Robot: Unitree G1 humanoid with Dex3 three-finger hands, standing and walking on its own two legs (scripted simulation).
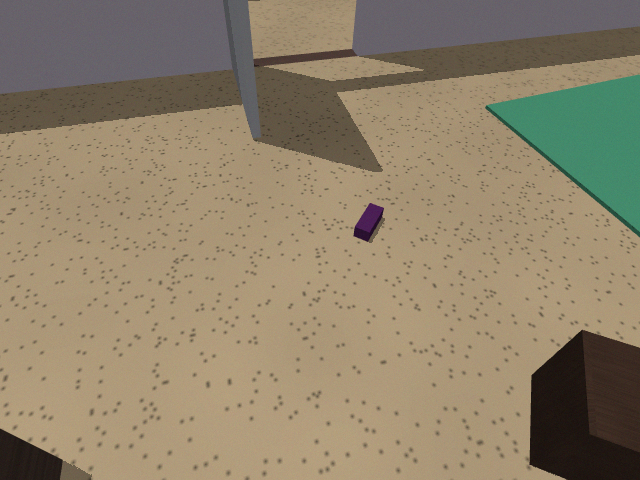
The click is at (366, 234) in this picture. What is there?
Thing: lying carton
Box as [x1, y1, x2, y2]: [354, 203, 383, 241]
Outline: 371,203 364,211 354,229 355,236 367,241 379,221 383,209 382,207
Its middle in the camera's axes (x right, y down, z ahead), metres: +0.22 -0.07 +1.69
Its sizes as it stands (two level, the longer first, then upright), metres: 0.164 0.066 0.058
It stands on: the floor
